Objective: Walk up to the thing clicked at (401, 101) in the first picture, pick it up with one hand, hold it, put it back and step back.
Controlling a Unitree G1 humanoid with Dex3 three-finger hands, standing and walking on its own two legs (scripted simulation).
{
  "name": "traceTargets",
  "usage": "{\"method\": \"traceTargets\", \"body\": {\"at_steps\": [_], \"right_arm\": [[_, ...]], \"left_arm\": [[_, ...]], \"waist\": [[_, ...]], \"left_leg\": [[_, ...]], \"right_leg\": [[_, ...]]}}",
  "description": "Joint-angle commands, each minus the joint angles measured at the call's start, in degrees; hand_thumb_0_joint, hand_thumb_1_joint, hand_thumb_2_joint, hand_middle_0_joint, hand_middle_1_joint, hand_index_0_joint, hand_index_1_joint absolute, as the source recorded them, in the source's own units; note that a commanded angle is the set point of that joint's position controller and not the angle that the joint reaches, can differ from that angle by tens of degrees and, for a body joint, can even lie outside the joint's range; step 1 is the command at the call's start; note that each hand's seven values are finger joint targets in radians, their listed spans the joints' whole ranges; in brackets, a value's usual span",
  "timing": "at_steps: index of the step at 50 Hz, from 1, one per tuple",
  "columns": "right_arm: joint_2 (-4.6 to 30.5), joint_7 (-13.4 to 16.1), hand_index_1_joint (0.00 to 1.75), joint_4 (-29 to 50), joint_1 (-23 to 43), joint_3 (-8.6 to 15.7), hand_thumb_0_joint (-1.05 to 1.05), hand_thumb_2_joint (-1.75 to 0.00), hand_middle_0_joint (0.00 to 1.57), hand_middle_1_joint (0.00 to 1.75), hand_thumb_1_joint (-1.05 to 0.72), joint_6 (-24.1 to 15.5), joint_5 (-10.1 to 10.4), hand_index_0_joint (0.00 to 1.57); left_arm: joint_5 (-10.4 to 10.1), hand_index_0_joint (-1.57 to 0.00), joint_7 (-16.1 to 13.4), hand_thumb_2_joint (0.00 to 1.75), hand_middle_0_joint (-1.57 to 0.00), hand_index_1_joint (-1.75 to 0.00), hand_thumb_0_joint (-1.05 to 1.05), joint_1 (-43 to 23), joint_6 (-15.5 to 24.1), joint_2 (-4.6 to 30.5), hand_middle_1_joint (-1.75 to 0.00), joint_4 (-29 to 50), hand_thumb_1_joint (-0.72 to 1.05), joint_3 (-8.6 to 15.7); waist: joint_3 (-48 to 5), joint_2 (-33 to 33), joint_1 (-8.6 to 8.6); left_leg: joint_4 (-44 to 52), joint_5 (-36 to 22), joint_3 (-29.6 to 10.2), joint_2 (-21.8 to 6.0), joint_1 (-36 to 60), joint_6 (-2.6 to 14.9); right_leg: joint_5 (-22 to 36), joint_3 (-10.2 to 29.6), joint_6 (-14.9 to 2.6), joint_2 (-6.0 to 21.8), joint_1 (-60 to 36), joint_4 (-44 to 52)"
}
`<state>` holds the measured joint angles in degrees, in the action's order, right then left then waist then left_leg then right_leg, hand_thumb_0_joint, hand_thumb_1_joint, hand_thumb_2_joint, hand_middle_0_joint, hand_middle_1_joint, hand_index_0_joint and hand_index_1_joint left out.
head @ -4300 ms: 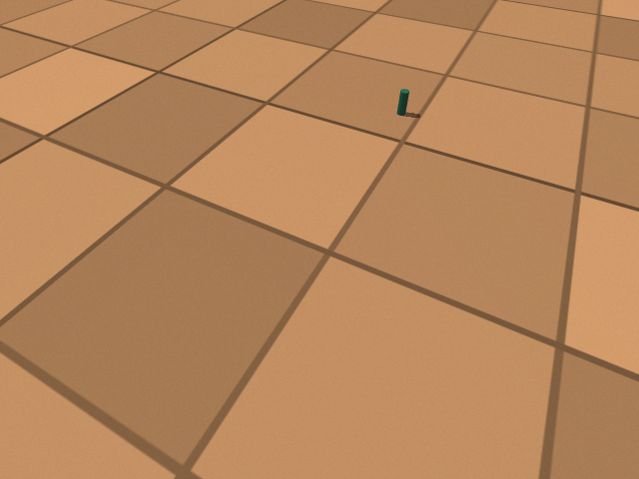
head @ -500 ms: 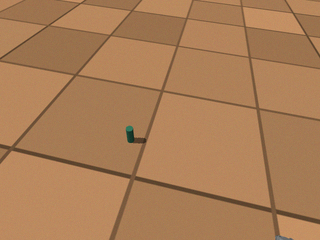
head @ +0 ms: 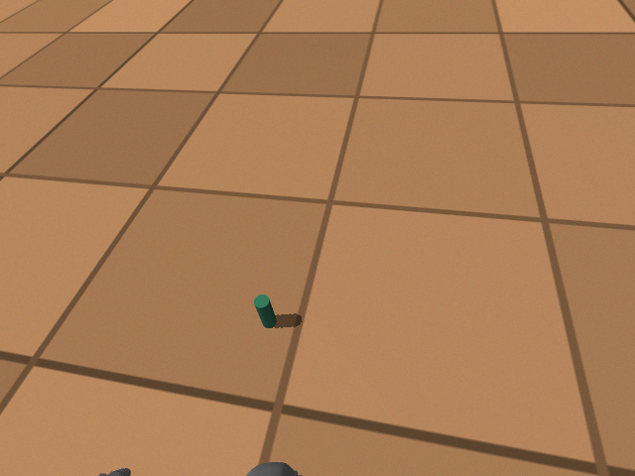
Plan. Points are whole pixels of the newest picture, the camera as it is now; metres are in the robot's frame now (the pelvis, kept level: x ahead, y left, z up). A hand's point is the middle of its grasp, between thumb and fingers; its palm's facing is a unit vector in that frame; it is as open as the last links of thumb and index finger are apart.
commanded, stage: walk up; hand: left
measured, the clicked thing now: (265, 311) +0.72 +0.28 -0.69
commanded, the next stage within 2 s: none
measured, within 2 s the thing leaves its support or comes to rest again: neither
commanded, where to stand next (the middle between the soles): +0.36 +0.06 m, yaw -1 degrees
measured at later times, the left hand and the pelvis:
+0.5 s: hand (123, 436) +0.21 +0.33 -0.15, palm faces -0.07 -0.93 -0.35, open 7.4 cm; pelvis +0.16 +0.06 +0.00, yaw -1 degrees
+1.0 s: hand (158, 348) +0.35 +0.33 -0.15, palm faces -0.04 -0.91 -0.41, open 7.4 cm; pelvis +0.26 +0.05 -0.02, yaw -1 degrees
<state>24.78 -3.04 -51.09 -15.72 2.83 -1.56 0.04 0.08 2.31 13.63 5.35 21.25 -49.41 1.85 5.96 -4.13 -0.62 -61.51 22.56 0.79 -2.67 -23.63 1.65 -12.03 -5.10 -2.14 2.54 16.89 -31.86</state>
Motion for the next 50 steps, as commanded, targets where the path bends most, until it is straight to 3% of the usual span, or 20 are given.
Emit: {"method": "traceTargets", "body": {"at_steps": [1,6,12,13,14,15,17,20,26,31,32,33,34,35,39,43,46,48,49,50], "right_arm": [[9.7,-0.4,0.30,3.4,-3.2,3.6,0.00,-0.90,0.20,0.30,-0.90,-0.9,-0.9,0.20],[9.3,-1.4,0.30,5.0,2.6,3.9,0.00,-0.90,0.20,0.30,-0.90,-1.4,-1.6,0.20],[10.6,-1.0,0.30,2.6,-3.3,5.0,0.00,-0.90,0.20,0.30,-0.90,-2.7,-1.5,0.20],[12.7,-0.3,0.30,0.9,-8.9,5.7,0.00,-0.90,0.20,0.30,-0.90,-3.2,-1.5,0.20],[17.8,0.5,0.30,1.5,-11.7,7.0,0.00,-0.90,0.20,0.30,-0.90,-3.7,-2.1,0.20],[20.7,0.6,0.30,3.1,-10.4,7.2,0.00,-0.90,0.20,0.30,-0.90,-3.8,-0.9,0.20],[17.0,1.0,0.30,4.3,-5.1,6.0,0.00,-0.90,0.20,0.30,-0.90,-3.4,0.1,0.20],[14.8,1.3,0.30,4.8,-1.7,4.8,0.00,-0.90,0.20,0.30,-0.90,-3.9,-0.2,0.20],[15.5,1.0,0.30,6.1,-2.7,5.0,0.00,-0.90,0.20,0.30,-0.90,-3.6,-0.6,0.20],[12.5,1.2,0.30,7.1,-0.7,3.4,0.00,-0.90,0.20,0.30,-0.90,-2.2,-0.1,0.20],[10.2,1.4,0.30,7.4,-1.0,2.5,0.00,-0.90,0.20,0.30,-0.90,-2.1,0.1,0.20],[7.2,1.6,0.30,7.8,-2.8,1.3,0.00,-0.90,0.20,0.30,-0.90,-2.1,0.4,0.20],[5.6,1.8,0.30,8.0,-4.2,0.8,0.00,-0.90,0.20,0.30,-0.90,-1.5,0.3,0.20],[11.2,2.8,0.30,6.6,-1.6,2.6,0.00,-0.90,0.20,0.30,-0.90,-0.6,-0.4,0.20],[10.3,2.6,0.30,2.3,-5.4,2.6,0.00,-0.90,0.20,0.30,-0.90,-0.3,-0.1,0.20],[7.7,2.4,0.30,0.2,-4.2,2.0,0.00,-0.90,0.20,0.30,-0.90,0.2,-0.2,0.20],[7.9,3.0,0.30,-2.0,-4.1,2.4,0.00,-0.90,0.20,0.30,-0.90,-0.2,-0.4,0.20],[11.5,3.5,0.30,-1.9,-1.6,2.9,0.00,-0.90,0.20,0.30,-0.90,-0.9,-1.3,0.20],[13.8,3.6,0.30,-0.1,3.5,2.7,0.00,-0.90,0.20,0.30,-0.90,-1.5,-1.2,0.20],[15.7,3.3,0.30,-0.3,6.7,2.8,0.00,-0.90,0.20,0.30,-0.90,-1.3,-0.3,0.20]], "left_arm": [[0.2,-0.20,-1.2,0.90,-0.20,-0.30,0.00,4.4,1.3,17.2,-0.30,3.2,0.90,5.2],[0.5,-0.20,-0.9,0.90,-0.20,-0.30,0.00,5.5,1.2,18.9,-0.30,3.9,0.90,5.7],[0.7,-0.20,-0.8,0.90,-0.20,-0.30,0.00,2.1,0.4,18.0,-0.30,4.4,0.90,4.5],[1.0,-0.20,-0.8,0.90,-0.20,-0.30,0.00,3.4,0.2,15.4,-0.30,4.3,0.90,3.5],[0.0,-0.20,-0.6,0.90,-0.20,-0.30,0.00,5.8,0.2,10.5,-0.30,4.9,0.90,2.0],[-0.1,-0.20,-1.5,0.90,-0.20,-0.30,0.00,5.9,-0.3,13.7,-0.30,3.8,0.90,2.9],[-0.2,-0.20,-1.7,0.90,-0.20,-0.30,0.00,4.9,-0.6,16.9,-0.30,2.2,0.90,3.2],[-0.4,-0.20,-0.8,0.90,-0.20,-0.30,0.00,8.8,-0.9,15.9,-0.30,-0.6,0.90,3.5],[0.6,-0.20,0.5,0.90,-0.20,-0.30,0.00,2.6,-1.1,13.5,-0.30,1.5,0.90,3.6],[0.8,-0.20,-0.7,0.90,-0.20,-0.30,0.00,5.0,0.0,12.5,-0.30,-0.7,0.90,3.9],[0.9,-0.20,-1.2,0.90,-0.20,-0.30,0.00,7.2,0.3,14.0,-0.30,-1.4,0.90,4.3],[1.2,-0.20,-1.9,0.90,-0.20,-0.30,0.00,10.5,0.8,17.4,-0.30,-1.2,0.90,5.5],[0.8,-0.20,-2.3,0.90,-0.20,-0.30,0.00,10.3,0.9,22.5,-0.30,-0.2,0.90,6.1],[0.3,-0.20,-2.2,0.90,-0.20,-0.30,0.00,8.3,0.3,23.1,-0.30,0.2,0.90,6.0],[0.2,-0.20,-2.8,0.90,-0.20,-0.30,0.00,2.3,-0.4,17.7,-0.30,1.7,0.90,4.0],[0.9,-0.20,-3.0,0.90,-0.20,-0.30,0.00,-0.7,-1.0,16.1,-0.30,2.0,0.90,3.1],[0.0,-0.20,-2.9,0.90,-0.20,-0.30,0.00,-5.1,-2.3,15.8,-0.30,1.9,0.90,2.3],[-0.7,-0.20,-2.8,0.90,-0.20,-0.30,0.00,-5.0,-3.2,11.6,-0.30,1.5,0.90,0.8],[-1.3,-0.20,-2.8,0.90,-0.20,-0.30,0.00,-2.6,-3.7,9.6,-0.30,0.7,0.90,0.4],[-1.2,-0.20,-3.2,0.90,-0.20,-0.30,0.00,-2.2,-4.3,13.1,-0.30,-2.0,0.90,1.4]], "waist": [[-3.9,12.8,-0.78],[-2.6,12.8,-2.01],[-4.1,7.6,3.73],[-7.1,0.2,6.26],[-8.7,-14.9,6.49],[-5.7,-12.0,6.10],[-1.5,-0.5,3.05],[-2.3,-6.1,0.84],[-1.5,-5.8,2.46],[-4.6,-0.3,-0.74],[-6.4,3.2,-2.19],[-8.8,13.4,-3.97],[-9.2,20.7,-3.27],[-5.9,15.2,-3.22],[-5.6,13.2,0.22],[-7.2,15.4,0.33],[-8.6,13.0,2.49],[-7.3,3.1,2.26],[-7.2,-2.6,-0.64],[-6.0,-3.8,-0.47]], "left_leg": [[9.1,-4.2,-1.2,-2.5,-6.5,-1.07],[20.6,-9.1,0.1,-3.5,-4.2,-1.89],[28.9,-8.5,3.4,0.1,15.6,-0.07],[32.6,-2.1,0.2,-0.1,23.1,1.09],[43.1,7.2,-22.6,-13.8,27.9,5.74],[49.4,9.7,-38.4,-22.2,25.4,12.60],[46.7,2.4,-27.1,-18.9,17.8,13.28],[44.9,-7.4,-12.4,-13.1,13.2,10.34],[46.0,-5.8,-9.0,-13.0,11.3,12.29],[32.0,-17.3,-2.2,-9.1,5.1,8.02],[25.9,-17.5,-0.4,-6.9,2.2,5.78],[12.5,-11.5,2.7,-2.8,-2.9,3.47],[3.2,7.4,3.5,3.8,-11.5,0.66],[-1.0,12.5,-1.7,0.5,-11.1,0.71],[4.3,4.5,-2.2,-1.7,-6.0,-0.02],[16.9,-0.4,0.5,-0.4,2.9,-1.07],[26.0,-11.1,2.6,1.3,13.6,-0.55],[34.9,-13.3,-8.2,-5.5,14.5,1.33],[41.4,-8.4,-21.1,-13.9,9.3,4.90],[41.7,-4.2,-21.3,-15.6,1.6,9.16]], "right_leg": [[-3.5,13.5,-10.28,12.1,-5.7,16.9],[-13.2,13.4,-10.46,13.2,-3.4,17.6],[-12.6,8.3,-6.67,10.4,7.0,5.4],[-6.0,5.5,-4.97,7.7,9.8,-7.7],[-7.9,-0.6,-0.72,0.3,18.7,-27.4],[-19.3,3.6,-0.32,-3.1,25.6,-33.2],[-14.2,9.7,-0.69,1.5,23.0,-34.8],[-8.5,7.4,0.58,4.2,15.7,-25.2],[-3.8,3.4,1.72,3.5,11.0,-11.4],[3.4,0.0,1.06,-1.8,-6.1,0.5],[2.8,1.7,-0.24,-2.0,-12.5,2.6],[-1.0,13.7,-2.63,6.0,-17.9,8.5],[-5.0,37.7,-9.32,20.8,-18.9,16.3],[-6.0,40.5,-14.94,23.5,-13.0,14.9],[5.2,18.8,-10.54,13.7,-6.1,10.8],[14.7,11.9,-9.15,10.8,-0.4,6.6],[8.4,10.4,-7.04,10.3,7.0,0.7],[-1.1,8.2,-2.24,5.9,11.9,-5.1],[-9.2,5.0,0.76,0.2,8.9,-8.5],[-16.4,5.2,0.60,0.0,1.7,-11.4]]}}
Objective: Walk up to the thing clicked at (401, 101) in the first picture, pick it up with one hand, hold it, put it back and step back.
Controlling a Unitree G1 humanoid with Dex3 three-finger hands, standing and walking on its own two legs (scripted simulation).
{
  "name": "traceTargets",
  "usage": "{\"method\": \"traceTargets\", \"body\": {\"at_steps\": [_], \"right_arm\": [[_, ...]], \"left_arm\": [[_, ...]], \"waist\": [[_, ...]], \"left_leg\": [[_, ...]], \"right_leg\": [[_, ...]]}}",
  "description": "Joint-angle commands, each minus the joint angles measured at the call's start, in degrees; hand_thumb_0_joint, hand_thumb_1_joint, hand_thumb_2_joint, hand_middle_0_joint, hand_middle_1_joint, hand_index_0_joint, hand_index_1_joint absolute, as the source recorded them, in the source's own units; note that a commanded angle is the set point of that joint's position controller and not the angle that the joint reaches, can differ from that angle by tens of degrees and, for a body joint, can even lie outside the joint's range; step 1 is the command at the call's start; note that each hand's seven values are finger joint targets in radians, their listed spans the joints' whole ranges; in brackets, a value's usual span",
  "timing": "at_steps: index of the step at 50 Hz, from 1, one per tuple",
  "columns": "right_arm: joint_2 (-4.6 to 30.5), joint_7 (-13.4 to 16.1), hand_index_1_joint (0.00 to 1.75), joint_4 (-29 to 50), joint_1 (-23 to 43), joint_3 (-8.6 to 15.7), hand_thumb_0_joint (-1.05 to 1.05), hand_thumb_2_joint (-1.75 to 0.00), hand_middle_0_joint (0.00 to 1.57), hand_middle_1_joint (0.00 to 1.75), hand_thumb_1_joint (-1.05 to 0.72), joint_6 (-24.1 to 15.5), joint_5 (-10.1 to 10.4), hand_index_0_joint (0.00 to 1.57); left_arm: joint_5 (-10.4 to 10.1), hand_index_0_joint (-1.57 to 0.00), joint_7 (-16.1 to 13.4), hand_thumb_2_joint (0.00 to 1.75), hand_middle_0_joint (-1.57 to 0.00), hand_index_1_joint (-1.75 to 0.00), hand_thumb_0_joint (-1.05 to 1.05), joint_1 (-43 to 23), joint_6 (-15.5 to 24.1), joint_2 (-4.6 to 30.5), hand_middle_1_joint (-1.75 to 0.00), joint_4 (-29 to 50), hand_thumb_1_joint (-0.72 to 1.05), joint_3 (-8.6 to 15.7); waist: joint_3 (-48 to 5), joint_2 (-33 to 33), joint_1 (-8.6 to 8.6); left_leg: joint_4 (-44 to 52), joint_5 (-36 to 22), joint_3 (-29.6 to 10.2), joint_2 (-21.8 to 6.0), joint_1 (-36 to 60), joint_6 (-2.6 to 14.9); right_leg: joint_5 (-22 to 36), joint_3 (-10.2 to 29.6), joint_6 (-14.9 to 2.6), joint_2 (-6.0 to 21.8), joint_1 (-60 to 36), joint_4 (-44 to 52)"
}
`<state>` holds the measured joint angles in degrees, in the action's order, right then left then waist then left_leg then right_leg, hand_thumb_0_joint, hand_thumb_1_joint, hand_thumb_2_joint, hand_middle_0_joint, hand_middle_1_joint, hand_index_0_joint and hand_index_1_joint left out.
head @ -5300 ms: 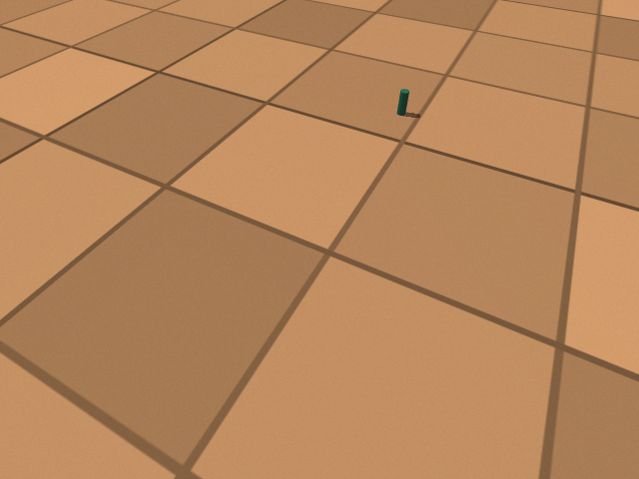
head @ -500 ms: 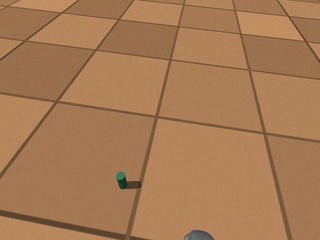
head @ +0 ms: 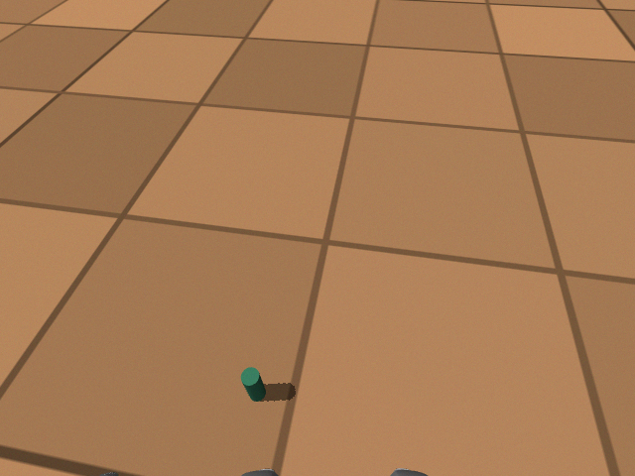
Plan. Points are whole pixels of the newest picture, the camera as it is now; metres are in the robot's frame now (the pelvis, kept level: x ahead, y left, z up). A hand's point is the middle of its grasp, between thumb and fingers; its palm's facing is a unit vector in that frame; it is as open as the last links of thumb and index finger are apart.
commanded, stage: walk up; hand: left
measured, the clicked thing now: (254, 385) +0.45 +0.23 -0.68
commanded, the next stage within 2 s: stand in 1.20 s
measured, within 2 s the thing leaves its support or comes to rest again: neither
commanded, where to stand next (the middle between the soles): +0.10 +0.01 m, yaw +0 degrees
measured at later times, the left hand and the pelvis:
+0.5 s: hand out of the picture +0.09 +0.26 -0.13, palm faces +0.02 -0.94 -0.34, open 7.4 cm; pelvis +0.02 +0.00 +0.03, yaw +1 degrees
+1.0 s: hand out of the picture +0.10 +0.26 -0.13, palm faces -0.01 -0.94 -0.33, open 7.4 cm; pelvis +0.03 +0.00 +0.03, yaw +1 degrees
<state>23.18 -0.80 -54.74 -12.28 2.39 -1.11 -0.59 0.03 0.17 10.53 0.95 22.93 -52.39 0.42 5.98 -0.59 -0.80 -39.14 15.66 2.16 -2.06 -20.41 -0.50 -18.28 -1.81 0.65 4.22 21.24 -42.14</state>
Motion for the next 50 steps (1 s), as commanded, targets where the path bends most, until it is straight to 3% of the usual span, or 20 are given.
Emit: {"method": "traceTargets", "body": {"at_steps": [1,3,4,5,6,9,12,19,27,37,41,47,50], "right_arm": [[15.6,1.0,0.30,3.0,5.6,2.6,0.00,-0.90,0.20,0.30,-0.90,-1.4,0.1,0.20],[12.9,0.9,0.30,1.8,7.7,1.3,0.00,-0.90,0.20,0.30,-0.90,-1.2,0.4,0.20],[12.0,0.8,0.30,1.3,7.5,0.9,0.00,-0.90,0.20,0.30,-0.90,-1.2,0.7,0.20],[11.5,0.8,0.30,0.4,6.5,0.5,0.00,-0.90,0.20,0.30,-0.90,-1.2,0.7,0.20],[11.4,0.8,0.30,-0.5,6.5,0.3,0.00,-0.90,0.20,0.30,-0.90,-1.1,0.8,0.20],[11.4,0.8,0.30,-2.1,8.7,-0.1,0.00,-0.90,0.20,0.30,-0.90,-1.2,0.8,0.20],[10.8,0.8,0.30,-3.4,10.0,-0.4,0.00,-0.90,0.20,0.30,-0.90,-1.1,1.3,0.20],[10.1,0.8,0.30,-6.5,12.1,-0.2,0.00,-0.90,0.20,0.30,-0.90,-0.7,1.2,0.20],[9.7,0.6,0.30,-8.6,14.2,-0.4,0.00,-0.90,0.20,0.30,-0.90,-0.4,0.8,0.20],[9.7,0.6,0.30,-9.2,13.2,-0.3,0.00,-0.90,0.20,0.30,-0.90,-0.8,0.3,0.20],[9.6,0.6,0.30,-9.2,12.2,-0.2,0.00,-0.90,0.20,0.30,-0.90,-0.8,0.2,0.20],[9.2,0.7,0.30,-9.2,10.9,-0.2,0.00,-0.90,0.20,0.30,-0.90,-0.9,0.4,0.20],[9.2,0.8,0.30,-9.1,10.8,-0.2,0.00,-0.90,0.20,0.30,-0.90,-0.8,0.5,0.20]], "left_arm": [[-0.8,-0.20,-0.9,0.90,-0.20,-0.30,0.00,1.1,0.1,11.4,-0.30,-0.4,0.90,2.9],[-0.6,-0.20,-0.6,0.90,-0.20,-0.30,0.00,1.0,0.7,11.0,-0.30,-2.5,0.90,2.7],[-0.5,-0.20,-0.6,0.90,-0.20,-0.30,0.00,0.4,1.0,11.7,-0.30,-3.4,0.90,2.8],[-0.4,-0.20,-0.5,0.90,-0.20,-0.30,0.00,-0.9,1.2,12.4,-0.30,-3.6,0.90,2.7],[-0.5,-0.20,-0.4,0.90,-0.20,-0.30,0.00,-3.0,1.1,12.2,-0.30,-3.8,0.90,2.4],[-0.9,-0.20,-0.4,0.90,-0.20,-0.30,0.00,-3.9,1.2,11.2,-0.30,-5.9,0.90,1.8],[-0.7,-0.20,-0.5,0.90,-0.20,-0.30,0.00,-5.1,1.5,11.4,-0.30,-7.6,0.90,1.6],[-0.6,-0.20,-0.4,0.90,-0.20,-0.30,0.00,-8.1,1.5,10.2,-0.30,-10.3,0.90,1.3],[-0.2,-0.20,-0.2,0.90,-0.20,-0.30,0.00,-9.3,1.0,9.3,-0.30,-12.1,0.90,1.3],[0.2,-0.20,0.1,0.90,-0.20,-0.30,0.00,-9.2,0.6,9.2,-0.30,-12.2,0.90,1.9],[0.3,-0.20,0.1,0.90,-0.20,-0.30,0.00,-8.8,0.7,9.1,-0.30,-11.9,0.90,2.1],[0.1,-0.20,-0.1,0.90,-0.20,-0.30,0.00,-8.4,0.8,8.9,-0.30,-11.7,0.90,2.2],[0.0,-0.20,-0.2,0.90,-0.20,-0.30,0.00,-8.4,0.6,8.8,-0.30,-11.7,0.90,2.2]], "waist": [[-5.2,-5.3,-1.25],[-5.9,-5.8,-1.72],[-6.8,-6.3,-1.36],[-7.4,-5.2,-0.49],[-6.9,-4.9,0.40],[-7.5,-4.0,-0.37],[-8.8,-1.2,0.16],[-10.6,1.2,0.63],[-7.8,0.9,0.28],[-6.8,-0.5,0.39],[-7.2,0.2,0.58],[-9.0,0.7,0.72],[-8.3,0.3,0.79]], "left_leg": [[18.4,4.3,-19.3,-13.9,-4.5,10.33],[15.3,2.1,-11.8,-8.4,-1.8,5.56],[13.7,-0.7,-10.5,-7.3,-1.2,4.16],[13.6,0.2,-9.7,-6.5,-0.4,3.57],[15.1,2.0,-9.3,-5.8,1.3,3.42],[15.0,-4.8,-9.4,-6.6,4.6,3.48],[14.0,-9.3,-7.6,-5.8,8.5,3.15],[17.0,-13.8,-6.1,-5.8,13.7,2.64],[22.3,-7.3,-6.4,-5.7,13.0,1.75],[26.0,-0.7,-7.8,-5.9,9.5,1.39],[25.8,-0.6,-7.8,-5.7,9.4,1.37],[23.8,-8.0,-6.7,-5.5,11.9,1.40],[23.4,-8.9,-6.6,-5.4,11.7,1.35]], "right_leg": [[-9.1,2.0,-2.38,-1.5,-6.4,1.2],[1.6,2.7,-2.60,-0.2,-8.2,9.6],[5.4,4.1,-2.81,0.8,-9.4,11.2],[6.6,5.9,-3.07,1.8,-9.4,12.3],[6.9,6.1,-3.19,2.1,-7.8,12.6],[9.6,5.0,-2.59,1.9,-9.0,14.6],[13.4,5.8,-2.65,3.2,-9.5,17.8],[16.6,5.4,-1.77,4.1,-11.6,21.9],[10.0,5.3,-1.23,3.8,-11.9,26.4],[7.5,4.7,-1.24,3.3,-14.0,26.8],[8.1,4.8,-1.18,3.4,-14.3,26.8],[11.7,4.7,-1.02,3.7,-14.8,26.5],[12.1,4.5,-0.98,3.7,-14.5,26.4]]}}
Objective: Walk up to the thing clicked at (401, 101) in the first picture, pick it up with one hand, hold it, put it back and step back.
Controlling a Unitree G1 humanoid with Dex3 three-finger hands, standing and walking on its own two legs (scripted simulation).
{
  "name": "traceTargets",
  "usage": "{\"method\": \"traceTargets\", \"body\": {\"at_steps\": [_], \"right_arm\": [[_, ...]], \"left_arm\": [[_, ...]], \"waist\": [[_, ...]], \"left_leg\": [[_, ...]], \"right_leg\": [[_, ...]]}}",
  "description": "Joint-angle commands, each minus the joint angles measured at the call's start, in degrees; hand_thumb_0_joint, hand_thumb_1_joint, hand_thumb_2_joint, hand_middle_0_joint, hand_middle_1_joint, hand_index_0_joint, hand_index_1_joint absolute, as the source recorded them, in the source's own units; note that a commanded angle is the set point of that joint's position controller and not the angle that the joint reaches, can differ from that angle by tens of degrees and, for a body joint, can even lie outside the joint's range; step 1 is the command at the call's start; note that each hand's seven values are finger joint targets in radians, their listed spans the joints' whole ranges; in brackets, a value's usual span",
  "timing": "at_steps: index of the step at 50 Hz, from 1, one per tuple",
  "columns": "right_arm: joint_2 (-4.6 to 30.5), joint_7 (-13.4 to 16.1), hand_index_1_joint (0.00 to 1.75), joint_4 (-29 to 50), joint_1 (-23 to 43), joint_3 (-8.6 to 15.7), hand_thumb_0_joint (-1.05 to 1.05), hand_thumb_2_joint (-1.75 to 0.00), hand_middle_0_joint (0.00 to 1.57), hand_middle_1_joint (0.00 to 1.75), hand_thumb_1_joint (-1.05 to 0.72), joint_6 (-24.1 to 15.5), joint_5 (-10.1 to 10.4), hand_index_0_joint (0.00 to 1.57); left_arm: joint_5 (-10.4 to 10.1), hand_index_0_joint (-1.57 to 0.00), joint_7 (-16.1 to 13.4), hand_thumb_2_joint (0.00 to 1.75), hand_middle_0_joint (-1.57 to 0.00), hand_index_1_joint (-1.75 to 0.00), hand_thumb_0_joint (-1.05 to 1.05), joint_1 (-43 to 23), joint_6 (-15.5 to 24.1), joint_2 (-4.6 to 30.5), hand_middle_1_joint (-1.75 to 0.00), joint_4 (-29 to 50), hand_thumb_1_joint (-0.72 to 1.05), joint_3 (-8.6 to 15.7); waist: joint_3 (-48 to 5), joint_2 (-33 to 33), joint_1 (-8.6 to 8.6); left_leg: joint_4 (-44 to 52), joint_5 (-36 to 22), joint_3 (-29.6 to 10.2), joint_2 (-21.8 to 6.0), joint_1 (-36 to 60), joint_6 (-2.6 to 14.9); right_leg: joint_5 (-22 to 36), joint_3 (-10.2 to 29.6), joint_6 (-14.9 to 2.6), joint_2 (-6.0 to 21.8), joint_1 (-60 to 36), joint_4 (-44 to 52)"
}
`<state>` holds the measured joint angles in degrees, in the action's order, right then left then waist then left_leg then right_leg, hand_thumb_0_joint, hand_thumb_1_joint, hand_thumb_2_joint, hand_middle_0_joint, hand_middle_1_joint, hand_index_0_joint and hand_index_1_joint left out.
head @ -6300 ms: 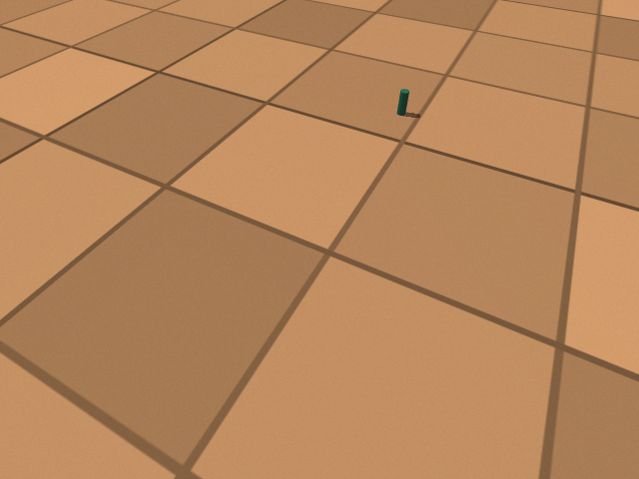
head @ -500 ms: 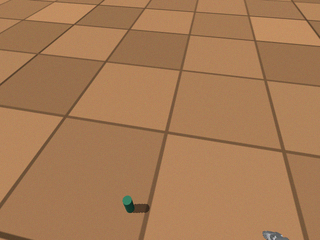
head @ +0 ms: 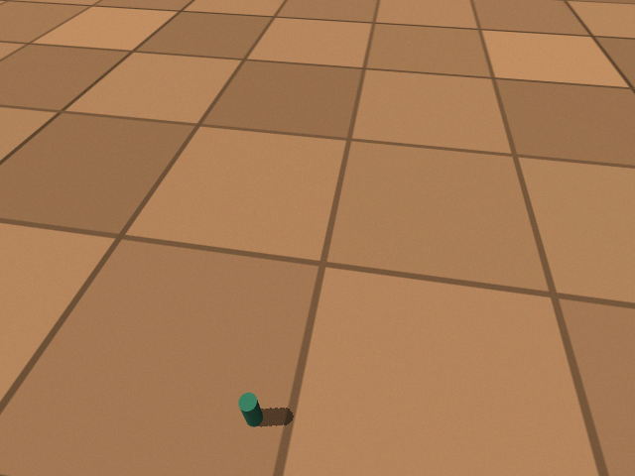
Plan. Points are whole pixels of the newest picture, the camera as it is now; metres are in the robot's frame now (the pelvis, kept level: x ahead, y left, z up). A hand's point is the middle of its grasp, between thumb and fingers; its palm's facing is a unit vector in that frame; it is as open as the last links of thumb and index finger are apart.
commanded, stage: walk up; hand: left
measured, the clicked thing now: (251, 410) +0.43 +0.22 -0.71
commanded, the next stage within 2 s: stand in 0.20 s
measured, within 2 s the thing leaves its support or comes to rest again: neither
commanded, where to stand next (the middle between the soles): +0.07 +0.01 m, yaw +0 degrees
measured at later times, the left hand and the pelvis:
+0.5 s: hand out of the picture +0.09 +0.25 -0.16, palm faces -0.01 -0.94 -0.34, open 7.4 cm; pelvis +0.01 +0.00 +0.00, yaw +0 degrees
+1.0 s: hand out of the picture +0.10 +0.25 -0.16, palm faces -0.01 -0.94 -0.34, open 7.4 cm; pelvis +0.02 +0.00 +0.00, yaw +0 degrees
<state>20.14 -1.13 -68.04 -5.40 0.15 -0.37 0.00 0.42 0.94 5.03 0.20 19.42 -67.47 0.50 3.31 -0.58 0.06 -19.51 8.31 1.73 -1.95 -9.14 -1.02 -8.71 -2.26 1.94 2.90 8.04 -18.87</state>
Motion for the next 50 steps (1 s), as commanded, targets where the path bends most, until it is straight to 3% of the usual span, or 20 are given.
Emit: {"method": "traceTargets", "body": {"at_steps": [1,9,14,18,23,32,50], "right_arm": [[12.6,1.1,0.30,4.2,3.8,2.2,0.00,-0.90,0.20,0.30,-0.90,-1.5,-0.1,0.20],[12.1,1.1,0.30,4.1,3.4,2.2,0.00,-0.90,0.20,0.30,-0.90,-1.2,-0.1,0.20],[12.5,1.2,0.30,5.2,3.4,2.3,0.00,-0.90,0.20,0.30,-0.90,-1.0,-0.6,0.20],[12.0,1.2,0.30,5.5,3.6,2.2,0.00,-0.90,0.20,0.30,-0.90,-1.4,-0.7,0.20],[12.3,1.2,0.30,5.8,3.9,2.3,0.00,-0.90,0.20,0.30,-0.90,-1.4,-0.6,0.20],[12.4,1.3,0.30,5.5,3.6,2.0,0.00,-0.90,0.20,0.30,-0.90,-1.5,-0.5,0.20],[12.4,1.4,0.30,5.9,3.1,1.9,0.00,-0.90,0.20,0.30,-0.90,-1.3,-0.4,0.20]], "left_arm": [[-0.2,-0.20,-0.9,0.90,-0.20,-0.30,0.00,-2.9,1.4,12.5,-0.30,3.5,0.90,2.1],[-0.2,-0.20,-1.0,0.90,-0.20,-0.30,0.00,-3.1,1.3,12.0,-0.30,3.4,0.90,2.1],[0.3,-0.20,-1.1,0.90,-0.20,-0.30,0.00,-2.6,1.3,12.4,-0.30,4.2,0.90,2.0],[0.2,-0.20,-1.2,0.90,-0.20,-0.30,0.00,-2.8,1.7,12.6,-0.30,4.6,0.90,2.1],[0.1,-0.20,-1.1,0.90,-0.20,-0.30,0.00,-2.5,1.5,12.8,-0.30,4.8,0.90,2.1],[0.0,-0.20,-1.2,0.90,-0.20,-0.30,0.00,-2.1,1.6,13.0,-0.30,5.0,0.90,2.0],[0.2,-0.20,-1.1,0.90,-0.20,-0.30,0.00,-1.7,1.3,12.8,-0.30,4.9,0.90,2.1]], "waist": [[-6.5,0.5,-0.03],[-5.4,1.0,0.18],[-4.1,-0.2,0.36],[-5.9,0.7,0.22],[-5.9,0.3,0.23],[-6.5,0.4,0.11],[-5.2,-0.2,0.07]], "left_leg": [[3.6,-1.9,-6.0,-5.7,1.1,2.11],[3.8,-2.0,-6.2,-5.6,1.1,1.92],[4.6,3.1,-6.4,-5.6,-0.7,1.46],[3.4,-5.0,-6.2,-6.2,1.4,1.54],[3.5,-4.8,-6.0,-6.1,1.7,1.35],[3.2,-9.0,-5.8,-6.4,3.0,1.43],[3.9,-5.6,-5.6,-6.0,2.8,1.30]], "right_leg": [[3.1,4.9,-2.32,5.2,-1.8,3.1],[2.4,4.8,-2.17,5.0,-1.2,3.5],[-2.1,5.0,-2.06,5.3,-0.4,4.4],[3.8,5.1,-2.03,5.9,-1.6,3.7],[2.9,4.5,-2.20,5.5,-1.9,3.6],[7.1,4.5,-2.15,5.8,-3.4,3.3],[4.5,4.4,-2.27,5.8,-2.7,3.8]]}}
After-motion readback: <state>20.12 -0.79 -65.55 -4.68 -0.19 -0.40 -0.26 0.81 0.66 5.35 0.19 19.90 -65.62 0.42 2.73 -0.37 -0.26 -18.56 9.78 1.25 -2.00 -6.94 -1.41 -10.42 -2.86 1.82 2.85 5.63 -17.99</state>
